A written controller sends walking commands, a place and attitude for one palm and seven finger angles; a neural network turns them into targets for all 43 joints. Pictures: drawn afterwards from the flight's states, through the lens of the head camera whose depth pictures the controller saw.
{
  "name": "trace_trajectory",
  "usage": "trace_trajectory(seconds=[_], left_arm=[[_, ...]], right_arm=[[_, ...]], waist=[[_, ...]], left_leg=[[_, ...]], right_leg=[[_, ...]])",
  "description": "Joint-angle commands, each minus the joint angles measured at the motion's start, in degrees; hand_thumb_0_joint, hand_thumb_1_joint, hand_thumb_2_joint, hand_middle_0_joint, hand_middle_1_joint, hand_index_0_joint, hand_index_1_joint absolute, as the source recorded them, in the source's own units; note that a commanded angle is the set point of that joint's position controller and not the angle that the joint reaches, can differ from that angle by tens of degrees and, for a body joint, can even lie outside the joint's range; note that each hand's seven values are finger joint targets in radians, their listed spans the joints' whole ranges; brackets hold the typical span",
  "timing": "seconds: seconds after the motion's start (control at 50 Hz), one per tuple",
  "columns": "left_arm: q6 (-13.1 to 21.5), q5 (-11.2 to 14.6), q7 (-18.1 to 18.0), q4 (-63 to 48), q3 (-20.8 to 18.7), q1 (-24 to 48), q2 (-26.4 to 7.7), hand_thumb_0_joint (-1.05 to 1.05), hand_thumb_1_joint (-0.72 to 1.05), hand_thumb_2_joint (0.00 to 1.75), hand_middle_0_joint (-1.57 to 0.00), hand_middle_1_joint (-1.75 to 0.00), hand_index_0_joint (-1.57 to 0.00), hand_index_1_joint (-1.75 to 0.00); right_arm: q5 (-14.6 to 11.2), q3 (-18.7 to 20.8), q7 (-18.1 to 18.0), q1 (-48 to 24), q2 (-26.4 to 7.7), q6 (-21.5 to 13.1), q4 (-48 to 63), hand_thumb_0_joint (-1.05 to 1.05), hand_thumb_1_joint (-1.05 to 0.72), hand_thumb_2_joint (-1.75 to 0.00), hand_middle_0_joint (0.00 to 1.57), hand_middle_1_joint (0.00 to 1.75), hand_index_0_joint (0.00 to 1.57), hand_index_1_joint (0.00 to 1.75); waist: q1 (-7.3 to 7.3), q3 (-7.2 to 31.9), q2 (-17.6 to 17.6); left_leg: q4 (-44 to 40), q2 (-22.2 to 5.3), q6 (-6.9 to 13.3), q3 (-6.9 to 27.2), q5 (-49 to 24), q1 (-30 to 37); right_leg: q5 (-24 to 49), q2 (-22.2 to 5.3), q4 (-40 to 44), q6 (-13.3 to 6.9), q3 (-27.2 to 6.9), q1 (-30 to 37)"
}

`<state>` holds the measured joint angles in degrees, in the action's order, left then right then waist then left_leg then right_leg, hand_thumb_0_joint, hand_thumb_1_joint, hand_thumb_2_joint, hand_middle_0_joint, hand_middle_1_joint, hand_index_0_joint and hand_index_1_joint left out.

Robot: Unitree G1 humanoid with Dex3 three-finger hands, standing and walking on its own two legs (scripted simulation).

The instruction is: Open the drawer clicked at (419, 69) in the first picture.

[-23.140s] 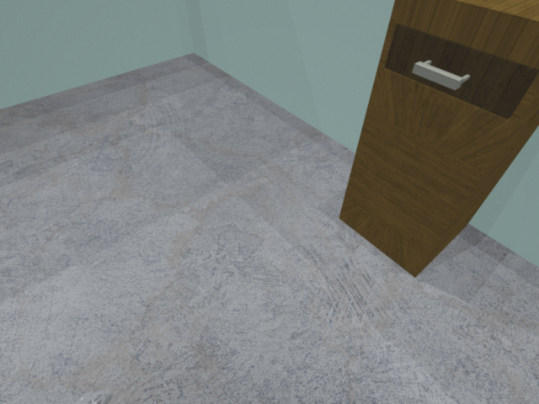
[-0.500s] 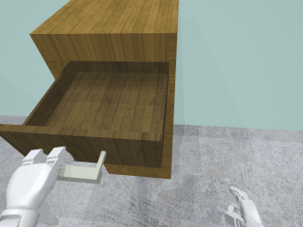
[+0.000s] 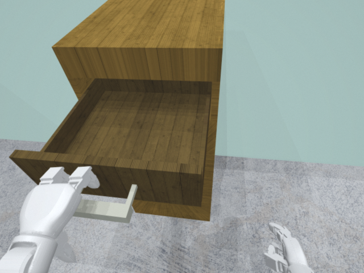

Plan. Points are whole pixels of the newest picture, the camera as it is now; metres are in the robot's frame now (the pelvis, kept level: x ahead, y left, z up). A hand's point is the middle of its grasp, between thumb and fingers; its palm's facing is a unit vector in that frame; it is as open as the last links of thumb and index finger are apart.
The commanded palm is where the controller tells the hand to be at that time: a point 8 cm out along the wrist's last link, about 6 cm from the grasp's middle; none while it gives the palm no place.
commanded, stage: lift the hand off the handle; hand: left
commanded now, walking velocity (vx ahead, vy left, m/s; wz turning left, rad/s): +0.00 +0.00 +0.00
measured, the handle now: (102, 198) +0.22 +0.21 +0.08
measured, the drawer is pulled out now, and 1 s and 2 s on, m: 0.29 0.29 0.29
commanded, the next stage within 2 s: draw the hand back to the body in 1.04 s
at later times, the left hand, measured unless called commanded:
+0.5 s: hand (54, 186) +0.19 +0.25 +0.17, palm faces +0.17 -0.05 -0.98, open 13.6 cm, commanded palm +0.15 +0.25 +0.22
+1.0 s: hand (37, 161) +0.20 +0.24 +0.23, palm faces +0.21 +0.01 -0.98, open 13.9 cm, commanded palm +0.15 +0.25 +0.28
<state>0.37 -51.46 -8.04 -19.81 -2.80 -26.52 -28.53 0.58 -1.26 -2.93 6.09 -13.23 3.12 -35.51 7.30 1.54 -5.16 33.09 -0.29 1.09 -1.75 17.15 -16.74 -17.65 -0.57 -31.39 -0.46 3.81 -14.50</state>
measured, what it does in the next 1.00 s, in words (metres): stands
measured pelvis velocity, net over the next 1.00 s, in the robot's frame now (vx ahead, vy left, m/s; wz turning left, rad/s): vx -0.01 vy -0.02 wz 0.02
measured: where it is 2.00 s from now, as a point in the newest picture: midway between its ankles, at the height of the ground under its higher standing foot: outside the picture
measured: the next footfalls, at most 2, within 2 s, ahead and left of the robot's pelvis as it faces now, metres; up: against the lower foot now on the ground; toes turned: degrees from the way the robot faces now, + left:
none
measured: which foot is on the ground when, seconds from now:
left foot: down 0.00-1.00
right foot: down 0.00-1.00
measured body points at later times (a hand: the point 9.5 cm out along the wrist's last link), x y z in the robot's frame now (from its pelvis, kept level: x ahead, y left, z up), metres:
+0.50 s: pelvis +0.00 +0.00 +0.01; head -0.01 -0.05 +0.46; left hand +0.18 +0.25 +0.22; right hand +0.24 -0.19 -0.08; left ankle +0.00 +0.10 -0.73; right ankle -0.01 -0.11 -0.73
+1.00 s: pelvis -0.01 -0.02 +0.01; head -0.02 -0.08 +0.45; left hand +0.18 +0.24 +0.29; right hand +0.23 -0.21 -0.08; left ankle +0.00 +0.10 -0.73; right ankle -0.01 -0.11 -0.73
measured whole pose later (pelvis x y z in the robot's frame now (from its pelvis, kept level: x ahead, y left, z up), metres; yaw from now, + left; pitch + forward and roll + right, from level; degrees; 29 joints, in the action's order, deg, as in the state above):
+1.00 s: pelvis -0.01 -0.02 +0.01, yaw +1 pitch -3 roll +0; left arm -7.0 -36.7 9.0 -32.2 -14.9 -15.0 -41.1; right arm -3.1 -2.6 -0.7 4.3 -16.3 2.7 -35.3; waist 7.1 0.6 -8.6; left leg 25.7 -0.4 -0.1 -0.4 12.6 -10.1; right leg -14.5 -0.1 -25.5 -1.5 5.1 -8.2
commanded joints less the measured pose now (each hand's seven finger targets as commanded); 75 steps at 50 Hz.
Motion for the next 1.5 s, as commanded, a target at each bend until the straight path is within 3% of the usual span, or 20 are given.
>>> trace_trajectory(seconds=[0.0, 0.24, 0.32, 0.46, 0.52, 0.54, 0.66, 0.7, 0.74, 0.78, 0.92, 0.94, 1.0, 1.06, 1.2, 1.24, 1.34, 1.4, 1.44, 1.48], left_arm=[[-0.4, 0.7, -2.6, -15.1, -10.6, 8.4, -12.3, 0.00, -0.50, 0.30, -0.30, -1.20, -0.30, -1.20], [-4.1, 3.6, 1.2, -23.6, -10.8, 7.1, -12.6, 0.00, -0.50, 0.30, -0.30, -1.20, -0.30, -1.20], [-5.4, 3.1, 3.1, -21.7, -12.3, 10.6, -15.4, 0.00, -0.50, 0.30, -0.30, -1.20, -0.30, -1.20], [-7.9, 6.5, 7.9, -22.0, -12.3, 11.3, -15.8, 0.00, -0.50, 0.30, -0.30, -1.20, -0.30, -1.20], [-9.2, 6.6, 10.0, -20.2, -14.0, 13.2, -18.6, 0.00, -0.50, 0.30, -0.30, -1.20, -0.30, -1.20], [-9.4, 8.1, 10.8, -20.8, -15.2, 12.9, -18.8, 0.00, -0.50, 0.30, -0.30, -1.20, -0.30, -1.20], [-7.1, 9.8, 12.8, -25.5, -16.2, 15.0, -20.7, 0.00, -0.50, 0.30, -0.30, -1.20, -0.30, -1.20], [-6.4, 10.2, 12.6, -25.3, -17.1, 14.5, -21.2, 0.00, -0.50, 0.30, -0.30, -1.20, -0.30, -1.20], [-6.3, 11.5, 12.3, -26.1, -20.4, 14.3, -23.1, 0.00, -0.50, 0.30, -0.30, -1.20, -0.30, -1.20], [-5.8, 11.5, 12.6, -24.3, -19.6, 16.3, -22.8, 0.00, -0.50, 0.30, -0.30, -1.20, -0.30, -1.20], [-7.7, 14.0, 14.7, -20.1, -22.5, 21.6, -26.8, 0.00, -0.50, 0.30, -0.30, -1.20, -0.30, -1.20], [-8.3, 15.2, 15.4, -19.1, -22.9, 19.0, -26.2, 0.00, -0.50, 0.30, -0.30, -1.20, -0.30, -1.20], [-8.5, 16.2, 18.4, -16.4, -20.9, 17.4, -25.2, 0.00, -0.50, 0.30, -0.30, -1.20, -0.30, -1.20], [-6.9, 16.7, 20.2, -19.3, -20.0, 19.3, -25.2, 0.00, -0.50, 0.30, -0.30, -1.20, -0.30, -1.20], [-0.5, 16.3, 16.8, -21.0, -26.4, 20.9, -29.2, 0.00, -0.50, 0.30, -0.30, -1.20, -0.30, -1.20], [-0.5, 16.7, 15.0, -21.5, -29.0, 18.8, -30.0, 0.00, -0.50, 0.30, -0.30, -1.20, -0.30, -1.20], [-3.3, 18.2, 13.6, -18.1, -26.0, 17.2, -26.0, 0.00, -0.50, 0.30, -0.30, -1.20, -0.30, -1.20], [-5.3, 17.7, 14.7, -17.4, -23.6, 15.1, -25.5, 0.00, -0.50, 0.30, -0.30, -1.20, -0.30, -1.20], [-6.1, 17.6, 15.5, -21.0, -22.1, 14.2, -24.5, 0.00, -0.50, 0.30, -0.30, -1.20, -0.30, -1.20], [-5.6, 16.7, 16.3, -23.4, -22.4, 13.3, -25.9, 0.00, -0.50, 0.30, -0.30, -1.20, -0.30, -1.20]], right_arm=[[0.0, 1.9, -0.3, -9.1, -6.0, -2.7, 9.6, 0.00, -0.90, -0.90, 0.20, 0.30, 0.20, 0.30], [-1.5, 1.0, 0.3, -12.0, -6.4, -3.1, 11.6, 0.00, -0.90, -0.90, 0.20, 0.30, 0.20, 0.30], [-1.2, 1.0, 0.2, -10.9, -6.7, -2.0, 10.4, 0.00, -0.90, -0.90, 0.20, 0.30, 0.20, 0.30], [-1.9, 0.3, 1.1, -12.4, -6.7, -2.0, 10.8, 0.00, -0.90, -0.90, 0.20, 0.30, 0.20, 0.30], [-2.1, 0.2, 1.1, -12.8, -7.3, -1.2, 10.8, 0.00, -0.90, -0.90, 0.20, 0.30, 0.20, 0.30], [-2.9, 0.0, 1.3, -15.1, -7.3, -1.7, 11.4, 0.00, -0.90, -0.90, 0.20, 0.30, 0.20, 0.30], [-2.4, -0.3, 1.4, -13.1, -7.3, -2.7, 12.2, 0.00, -0.90, -0.90, 0.20, 0.30, 0.20, 0.30], [-2.4, 0.1, 1.4, -12.8, -7.5, -2.8, 12.0, 0.00, -0.90, -0.90, 0.20, 0.30, 0.20, 0.30], [-3.2, -0.1, 1.7, -14.7, -7.4, -3.6, 12.3, 0.00, -0.90, -0.90, 0.20, 0.30, 0.20, 0.30], [-2.6, 0.2, 1.8, -12.6, -6.9, -3.6, 11.6, 0.00, -0.90, -0.90, 0.20, 0.30, 0.20, 0.30], [-3.4, 0.6, 2.0, -13.3, -7.8, -3.9, 11.3, 0.00, -0.90, -0.90, 0.20, 0.30, 0.20, 0.30], [-4.0, 0.4, 2.1, -15.2, -7.7, -4.5, 11.4, 0.00, -0.90, -0.90, 0.20, 0.30, 0.20, 0.30], [-3.9, 0.3, 2.0, -13.2, -8.3, -3.7, 11.6, 0.00, -0.90, -0.90, 0.20, 0.30, 0.20, 0.30], [-3.7, 0.0, 1.9, -13.4, -8.1, -4.9, 12.3, 0.00, -0.90, -0.90, 0.20, 0.30, 0.20, 0.30], [-2.5, 0.4, 0.9, -10.9, -7.6, -6.5, 11.9, 0.00, -0.90, -0.90, 0.20, 0.30, 0.20, 0.30], [-3.1, 0.8, 1.4, -11.9, -7.4, -6.9, 11.6, 0.00, -0.90, -0.90, 0.20, 0.30, 0.20, 0.30], [-4.0, 1.3, 2.1, -12.4, -7.8, -6.6, 11.5, 0.00, -0.90, -0.90, 0.20, 0.30, 0.20, 0.30], [-3.6, 1.3, 2.1, -11.3, -8.5, -5.6, 11.9, 0.00, -0.90, -0.90, 0.20, 0.30, 0.20, 0.30], [-4.3, 0.8, 2.2, -14.1, -8.3, -6.1, 12.8, 0.00, -0.90, -0.90, 0.20, 0.30, 0.20, 0.30], [-3.6, 0.8, 2.0, -12.0, -8.2, -5.9, 13.4, 0.00, -0.90, -0.90, 0.20, 0.30, 0.20, 0.30]], waist=[[-0.67, 7.0, 1.1], [-0.14, 7.1, -1.0], [-0.40, 5.6, 1.8], [-0.25, 5.5, 0.5], [-0.29, 4.0, 2.7], [-0.43, 3.6, 1.1], [-0.06, 7.4, -0.2], [-0.16, 5.9, 1.5], [0.12, 5.8, -0.8], [-0.02, 5.2, 1.0], [0.28, 6.9, 2.4], [0.17, 6.4, 0.7], [-0.57, 4.0, 5.1], [-0.85, 5.9, 3.7], [-0.04, 6.6, 1.9], [0.40, 6.9, -1.5], [-0.15, 4.4, -1.6], [-0.36, 4.6, 2.1], [-0.45, 5.4, 0.1], [-0.17, 7.1, 2.1]], left_leg=[[-5.3, 0.3, -0.4, 1.7, -13.4, 7.0], [-7.8, -0.7, -0.8, 2.5, -17.5, 10.3], [-9.1, -0.3, -0.6, 2.0, -17.0, 10.1], [-10.7, 0.1, -0.6, 2.0, -16.6, 10.0], [-11.3, 0.2, -0.5, 1.7, -16.3, 9.1], [-10.7, -0.2, -0.4, 2.0, -15.6, 9.0], [-10.3, 0.3, -0.3, 1.8, -16.2, 10.4], [-10.2, 0.4, -0.3, 1.7, -16.4, 10.2], [-9.5, -0.1, -0.5, 2.1, -15.8, 10.0], [-10.1, 0.4, -0.5, 1.8, -15.5, 9.4], [-9.8, 1.0, -0.4, 1.9, -14.8, 8.0], [-9.0, 0.9, -0.4, 1.8, -15.0, 8.0], [-9.6, 1.0, -0.4, 1.3, -13.2, 6.0], [-8.9, 1.3, -0.1, 1.4, -12.7, 7.0], [-7.3, 1.5, -0.2, 1.8, -12.3, 9.1], [-6.7, 1.1, -0.7, 2.0, -13.6, 9.1], [-7.3, 0.7, -1.1, 1.3, -12.7, 7.1], [-8.5, 0.8, -0.8, 1.2, -11.9, 5.5], [-8.4, 0.8, -0.8, 1.6, -11.7, 5.9], [-8.6, 0.9, -0.5, 1.6, -12.5, 6.5]], right_leg=[[9.2, 0.9, 6.5, -0.5, -1.4, 0.0], [11.7, 0.9, 8.4, -0.4, -1.2, 4.1], [11.8, 0.5, 9.4, 0.0, -0.9, 4.9], [12.0, 0.4, 10.1, 0.1, -0.8, 7.5], [12.6, 0.5, 10.4, 0.4, -0.9, 7.6], [12.5, 1.0, 10.6, 0.1, -1.6, 7.4], [12.1, 0.3, 10.6, 0.4, -1.0, 8.1], [12.6, 0.2, 11.0, 0.6, -0.9, 7.4], [12.2, 0.6, 11.1, 0.2, -1.8, 7.0], [11.3, 0.0, 10.9, 0.5, -0.9, 6.9], [12.4, -0.3, 10.2, 0.9, -1.9, 8.2], [13.5, 0.1, 10.3, 0.7, -2.5, 7.9], [12.5, -0.2, 10.1, 1.5, -1.5, 7.1], [11.4, -0.3, 10.1, 1.5, -1.7, 6.8], [8.1, -0.8, 11.4, 1.1, -1.4, 5.1], [9.9, -0.4, 11.2, 0.5, -2.0, 5.4], [10.2, -0.3, 10.8, 0.7, -2.0, 4.6], [9.9, -0.6, 9.6, 1.3, -1.2, 5.6], [9.7, -0.2, 9.0, 0.9, -1.6, 5.8], [9.8, -0.5, 8.6, 1.1, -1.0, 6.5]])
